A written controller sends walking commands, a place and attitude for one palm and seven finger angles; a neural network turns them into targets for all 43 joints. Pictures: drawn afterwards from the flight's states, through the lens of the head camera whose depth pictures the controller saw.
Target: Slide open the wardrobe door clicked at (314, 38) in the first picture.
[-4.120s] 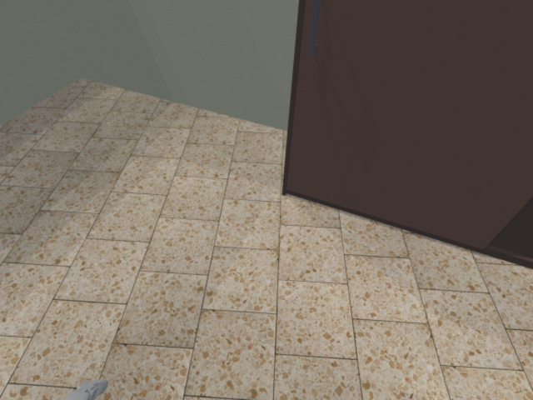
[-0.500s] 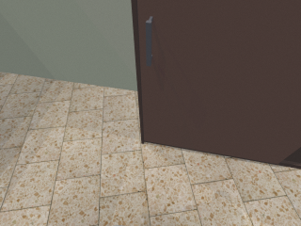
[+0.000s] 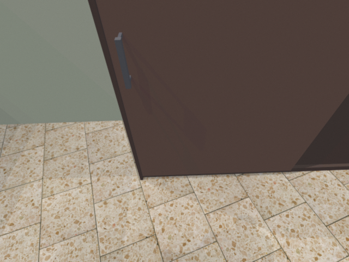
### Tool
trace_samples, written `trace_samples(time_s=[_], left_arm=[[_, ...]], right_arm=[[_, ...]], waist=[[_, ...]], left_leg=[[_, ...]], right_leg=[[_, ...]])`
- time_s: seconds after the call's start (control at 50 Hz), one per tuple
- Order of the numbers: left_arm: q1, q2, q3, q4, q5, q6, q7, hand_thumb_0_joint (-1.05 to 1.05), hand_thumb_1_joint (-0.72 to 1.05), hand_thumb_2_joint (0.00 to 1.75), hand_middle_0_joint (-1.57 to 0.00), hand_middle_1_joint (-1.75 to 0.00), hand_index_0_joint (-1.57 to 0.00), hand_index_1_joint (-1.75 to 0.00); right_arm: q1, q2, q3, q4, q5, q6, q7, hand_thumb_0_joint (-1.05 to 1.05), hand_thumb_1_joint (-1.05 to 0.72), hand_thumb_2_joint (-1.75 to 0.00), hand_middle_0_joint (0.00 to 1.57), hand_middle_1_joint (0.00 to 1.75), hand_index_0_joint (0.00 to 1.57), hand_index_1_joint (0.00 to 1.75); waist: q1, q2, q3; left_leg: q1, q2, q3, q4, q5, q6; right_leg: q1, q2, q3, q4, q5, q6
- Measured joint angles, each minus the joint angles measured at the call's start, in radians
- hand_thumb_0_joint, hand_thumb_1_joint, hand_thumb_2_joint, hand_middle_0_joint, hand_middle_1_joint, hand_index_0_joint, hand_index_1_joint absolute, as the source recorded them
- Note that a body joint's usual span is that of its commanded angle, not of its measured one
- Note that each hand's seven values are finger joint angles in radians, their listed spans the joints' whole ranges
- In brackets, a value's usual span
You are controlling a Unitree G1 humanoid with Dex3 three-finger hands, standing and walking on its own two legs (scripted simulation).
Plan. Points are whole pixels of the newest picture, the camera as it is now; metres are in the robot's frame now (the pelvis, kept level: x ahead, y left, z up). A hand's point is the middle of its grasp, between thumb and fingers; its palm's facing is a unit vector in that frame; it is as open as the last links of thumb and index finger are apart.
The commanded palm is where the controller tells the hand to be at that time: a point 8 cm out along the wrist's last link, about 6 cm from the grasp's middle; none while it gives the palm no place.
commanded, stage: take the last steps up to it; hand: left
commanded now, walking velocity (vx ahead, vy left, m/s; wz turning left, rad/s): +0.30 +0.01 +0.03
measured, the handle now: (124, 61) +0.70 +0.18 +0.10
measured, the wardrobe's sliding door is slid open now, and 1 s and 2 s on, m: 0.00 0.00 0.00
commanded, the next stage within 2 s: come to a stop and stand still in 0.56 s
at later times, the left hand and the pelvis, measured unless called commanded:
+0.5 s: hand out of the picture +0.03 +0.16 -0.18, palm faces +0.14 -0.98 -0.13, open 7.4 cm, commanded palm none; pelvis +0.15 +0.03 -0.02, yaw +2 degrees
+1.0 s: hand (116, 201) +0.33 +0.20 -0.16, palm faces +0.03 -0.98 -0.21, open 7.4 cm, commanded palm none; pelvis +0.25 +0.02 +0.00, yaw +2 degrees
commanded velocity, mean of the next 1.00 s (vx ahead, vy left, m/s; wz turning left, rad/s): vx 0.06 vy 0.02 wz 0.01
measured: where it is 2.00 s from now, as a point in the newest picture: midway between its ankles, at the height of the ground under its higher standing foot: outside the picture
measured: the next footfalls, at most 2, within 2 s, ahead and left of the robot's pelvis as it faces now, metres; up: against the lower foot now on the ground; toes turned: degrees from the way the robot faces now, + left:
left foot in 0.48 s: +0.28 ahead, +0.14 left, +0.00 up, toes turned +10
right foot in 0.84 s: +0.33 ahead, -0.10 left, +0.00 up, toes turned -5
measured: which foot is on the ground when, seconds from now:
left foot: down 0.00-0.00, up 0.02-0.46, down 0.48-0.92, up 0.94-1.00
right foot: down 0.00-0.50, up 0.52-0.82, down 0.84-1.00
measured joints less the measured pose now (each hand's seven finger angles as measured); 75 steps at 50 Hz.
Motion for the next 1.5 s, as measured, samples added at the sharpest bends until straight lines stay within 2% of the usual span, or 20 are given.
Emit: trace_samples(time_s=[0.06, 0.14, 0.24, 0.32, 0.4, 0.46, 0.48, 0.56, 0.6, 0.66, 0.72, 0.84, 0.96, 1.08, 1.14, 1.18, 1.22, 1.28, 1.36, 1.5], left_arm=[[0.010, -0.032, -0.012, 0.003, -0.005, -0.037, 0.012, 0.01, 0.91, 0.90, -0.19, -0.30, -0.20, -0.30], [0.071, -0.030, -0.002, 0.018, -0.010, -0.060, 0.039, 0.00, 0.93, 0.89, -0.20, -0.30, -0.20, -0.30], [0.149, -0.046, -0.021, 0.074, -0.008, -0.071, 0.042, 0.00, 0.93, 0.89, -0.20, -0.30, -0.20, -0.30], [0.204, -0.068, -0.034, 0.113, -0.005, -0.076, 0.043, 0.00, 0.92, 0.89, -0.20, -0.30, -0.20, -0.30], [0.242, -0.079, -0.037, 0.142, -0.001, -0.073, 0.047, 0.01, 0.91, 0.89, -0.20, -0.30, -0.20, -0.30], [0.265, -0.077, -0.034, 0.157, 0.000, -0.068, 0.049, 0.01, 0.90, 0.89, -0.20, -0.30, -0.20, -0.30], [0.276, -0.078, -0.033, 0.161, -0.003, -0.066, 0.049, 0.01, 0.90, 0.89, -0.20, -0.30, -0.20, -0.30], [0.226, -0.061, -0.028, 0.155, -0.013, -0.037, 0.048, 0.01, 0.90, 0.89, -0.20, -0.30, -0.20, -0.30], [0.185, -0.048, -0.019, 0.137, -0.009, -0.033, 0.044, 0.01, 0.90, 0.89, -0.20, -0.30, -0.20, -0.30], [0.121, -0.033, -0.008, 0.091, -0.002, -0.026, 0.041, 0.01, 0.91, 0.89, -0.19, -0.30, -0.20, -0.30], [0.062, -0.026, -0.003, 0.044, -0.001, -0.023, 0.043, 0.01, 0.91, 0.90, -0.19, -0.30, -0.19, -0.29], [-0.001, 0.000, -0.010, -0.003, 0.000, -0.030, 0.058, 0.01, 0.92, 0.90, -0.19, -0.30, -0.19, -0.29], [-0.037, -0.032, -0.032, -0.003, -0.003, -0.012, 0.054, 0.01, 0.91, 0.90, -0.19, -0.30, -0.19, -0.30], [-0.092, -0.047, -0.017, -0.037, 0.003, 0.001, 0.065, 0.00, 0.91, 0.89, -0.20, -0.30, -0.20, -0.30], [-0.098, -0.036, -0.008, -0.043, 0.006, 0.010, 0.066, 0.00, 0.91, 0.89, -0.20, -0.30, -0.20, -0.30], [-0.088, -0.023, -0.001, -0.041, 0.000, 0.020, 0.065, 0.00, 0.91, 0.89, -0.20, -0.30, -0.20, -0.30], [-0.077, -0.003, 0.007, -0.029, -0.007, 0.036, 0.064, 0.00, 0.90, 0.89, -0.20, -0.30, -0.20, -0.30], [-0.044, 0.016, 0.015, -0.001, -0.006, 0.054, 0.062, 0.01, 0.91, 0.89, -0.20, -0.30, -0.20, -0.30], [-0.001, 0.029, 0.016, 0.033, -0.005, 0.048, 0.049, 0.01, 0.91, 0.89, -0.19, -0.30, -0.20, -0.30], [0.034, 0.039, 0.015, 0.067, -0.005, 0.063, 0.041, 0.01, 0.91, 0.90, -0.19, -0.30, -0.19, -0.30]], right_arm=[[0.023, -0.011, -0.003, 0.046, 0.001, 0.028, 0.008, 0.00, -0.91, -0.90, 0.20, 0.30, 0.20, 0.30], [-0.002, -0.011, -0.014, 0.057, -0.004, 0.034, 0.021, 0.01, -0.91, -0.90, 0.20, 0.30, 0.20, 0.29], [-0.079, -0.015, -0.024, 0.014, -0.001, 0.019, 0.028, 0.00, -0.91, -0.90, 0.20, 0.30, 0.20, 0.29], [-0.147, -0.008, -0.021, -0.012, 0.005, 0.015, 0.036, 0.00, -0.91, -0.90, 0.20, 0.30, 0.20, 0.29], [-0.210, 0.006, -0.012, -0.033, 0.010, 0.006, 0.043, 0.00, -0.91, -0.90, 0.20, 0.30, 0.20, 0.29], [-0.243, 0.018, -0.003, -0.052, 0.009, -0.015, 0.041, 0.00, -0.91, -0.90, 0.20, 0.30, 0.20, 0.29], [-0.247, 0.018, 0.000, -0.060, 0.006, -0.028, 0.038, 0.00, -0.91, -0.90, 0.20, 0.30, 0.20, 0.29], [-0.260, 0.038, 0.010, -0.068, 0.007, -0.050, 0.018, 0.00, -0.91, -0.90, 0.20, 0.30, 0.20, 0.29], [-0.244, 0.051, 0.013, -0.061, 0.010, -0.051, 0.009, 0.00, -0.91, -0.90, 0.20, 0.30, 0.20, 0.30], [-0.217, 0.038, -0.004, -0.059, 0.016, -0.059, -0.009, -0.03, -0.95, -0.90, 0.21, 0.30, 0.21, 0.30], [-0.184, 0.022, -0.001, -0.038, 0.008, -0.044, -0.009, -0.03, -0.95, -0.90, 0.20, 0.30, 0.20, 0.30], [-0.131, 0.040, 0.011, 0.008, 0.010, -0.008, -0.009, -0.01, -0.93, -0.90, 0.20, 0.30, 0.20, 0.30], [-0.124, 0.038, -0.001, 0.006, 0.019, 0.033, -0.004, 0.00, -0.92, -0.90, 0.20, 0.30, 0.20, 0.30], [-0.148, 0.032, -0.014, -0.013, 0.022, 0.063, -0.008, 0.00, -0.91, -0.90, 0.20, 0.30, 0.20, 0.29], [-0.162, 0.026, -0.018, -0.032, 0.023, 0.058, -0.007, 0.00, -0.91, -0.90, 0.20, 0.30, 0.20, 0.29], [-0.161, 0.022, -0.016, -0.045, 0.022, 0.043, -0.006, 0.00, -0.91, -0.90, 0.20, 0.30, 0.20, 0.29], [-0.159, 0.033, -0.014, -0.047, 0.014, 0.032, -0.008, 0.00, -0.91, -0.90, 0.20, 0.30, 0.20, 0.29], [-0.144, 0.051, 0.000, -0.044, 0.004, 0.024, -0.016, 0.00, -0.91, -0.90, 0.20, 0.30, 0.20, 0.29], [-0.130, 0.062, 0.011, -0.027, 0.001, 0.013, -0.035, 0.00, -0.93, -0.90, 0.20, 0.30, 0.20, 0.30], [-0.118, 0.062, 0.012, -0.016, 0.002, -0.001, -0.042, 0.00, -0.93, -0.90, 0.21, 0.30, 0.21, 0.30]], waist=[[0.009, 0.022, -0.010], [0.032, 0.001, -0.020], [0.032, 0.004, 0.004], [0.052, 0.000, 0.025], [0.080, -0.014, 0.044], [0.094, -0.035, 0.055], [0.093, -0.035, 0.054], [0.095, -0.061, 0.077], [0.088, -0.066, 0.072], [0.071, -0.066, 0.055], [0.062, -0.058, 0.033], [0.049, -0.069, 0.015], [0.014, -0.011, 0.026], [0.037, -0.021, 0.083], [0.042, -0.040, 0.095], [0.040, -0.052, 0.089], [0.045, -0.085, 0.086], [0.047, -0.094, 0.052], [0.048, -0.086, 0.017], [0.035, -0.077, 0.017]], left_leg=[[-0.102, -0.001, -0.055, 0.268, -0.138, 0.012], [-0.250, -0.001, -0.066, 0.481, -0.039, 0.010], [-0.376, 0.023, -0.072, 0.474, 0.099, -0.011], [-0.406, 0.027, -0.063, 0.378, 0.148, -0.010], [-0.371, 0.010, -0.043, 0.240, 0.151, 0.008], [-0.290, -0.025, -0.024, 0.117, 0.154, 0.034], [-0.251, -0.031, -0.020, 0.075, 0.191, 0.048], [-0.215, -0.050, 0.016, 0.138, 0.085, 0.090], [-0.167, -0.058, 0.028, 0.088, 0.090, 0.083], [-0.110, -0.075, 0.033, 0.004, 0.111, 0.088], [-0.071, -0.084, 0.028, -0.049, 0.119, 0.088], [-0.040, -0.090, 0.021, -0.006, 0.058, 0.057], [-0.070, -0.058, -0.024, 0.079, -0.029, 0.017], [-0.166, -0.081, -0.094, 0.333, -0.188, -0.006], [-0.147, -0.080, -0.097, 0.247, -0.140, -0.013], [-0.094, -0.072, -0.091, 0.092, -0.014, -0.008], [-0.088, -0.091, -0.071, 0.087, 0.003, 0.039], [-0.061, -0.091, -0.060, 0.035, 0.012, 0.079], [-0.024, -0.092, -0.060, -0.071, 0.071, 0.087], [-0.005, -0.076, -0.049, -0.143, 0.123, 0.086]], right_leg=[[0.035, 0.014, -0.029, 0.004, -0.017, -0.033], [0.116, 0.018, -0.026, -0.098, -0.006, -0.042], [0.199, 0.032, -0.031, -0.195, 0.009, -0.042], [0.246, 0.033, -0.029, -0.222, -0.013, -0.031], [0.287, 0.023, -0.032, -0.216, -0.062, -0.008], [0.290, -0.003, -0.030, -0.130, -0.143, 0.018], [0.266, -0.012, -0.028, -0.048, -0.184, 0.022], [0.011, -0.034, 0.042, 0.526, -0.240, -0.006], [-0.101, -0.044, 0.038, 0.647, -0.188, -0.006], [-0.206, -0.064, 0.024, 0.605, -0.129, 0.002], [-0.234, -0.073, 0.013, 0.445, -0.088, 0.012], [-0.112, -0.063, 0.029, 0.057, 0.107, 0.021], [-0.103, -0.035, -0.005, 0.060, 0.053, -0.009], [-0.115, -0.049, -0.020, 0.025, 0.093, 0.000], [-0.133, -0.065, -0.019, 0.023, 0.111, 0.019], [-0.157, -0.073, -0.015, 0.056, 0.105, 0.038], [-0.180, -0.075, 0.026, 0.125, 0.005, 0.037], [-0.203, -0.027, 0.087, 0.285, -0.107, 0.033], [-0.179, 0.002, 0.108, 0.395, -0.078, 0.045], [-0.121, 0.004, 0.107, 0.403, -0.112, 0.063]])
